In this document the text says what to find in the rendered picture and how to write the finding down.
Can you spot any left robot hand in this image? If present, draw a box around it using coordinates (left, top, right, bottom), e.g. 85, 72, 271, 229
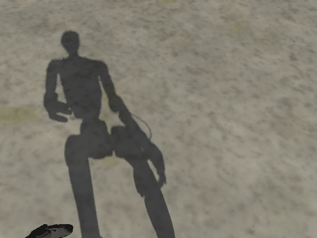
25, 224, 73, 238

